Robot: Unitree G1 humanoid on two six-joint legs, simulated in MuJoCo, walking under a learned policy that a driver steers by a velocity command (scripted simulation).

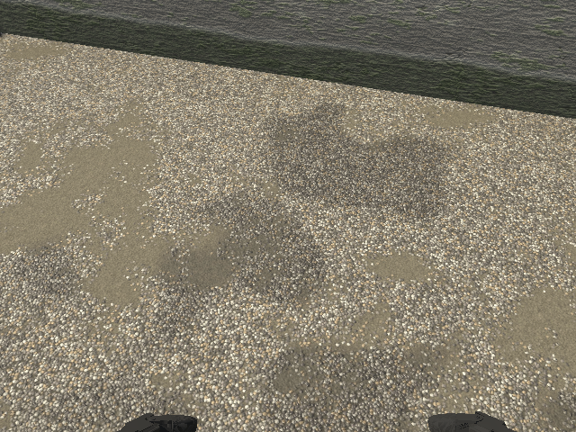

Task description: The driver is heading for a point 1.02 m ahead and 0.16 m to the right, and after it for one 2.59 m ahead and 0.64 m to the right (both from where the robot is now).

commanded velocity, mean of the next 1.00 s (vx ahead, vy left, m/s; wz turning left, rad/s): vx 0.48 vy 0.00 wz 0.00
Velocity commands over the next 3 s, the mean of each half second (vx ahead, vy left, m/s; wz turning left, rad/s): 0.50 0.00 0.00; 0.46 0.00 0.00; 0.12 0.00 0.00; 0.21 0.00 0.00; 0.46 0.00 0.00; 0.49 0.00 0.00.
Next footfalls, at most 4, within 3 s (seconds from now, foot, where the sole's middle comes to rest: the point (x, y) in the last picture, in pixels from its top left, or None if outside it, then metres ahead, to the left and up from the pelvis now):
none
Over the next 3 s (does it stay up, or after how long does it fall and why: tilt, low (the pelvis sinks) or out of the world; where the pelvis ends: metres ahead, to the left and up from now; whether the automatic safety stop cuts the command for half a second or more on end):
stays up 0.00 0.00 0.00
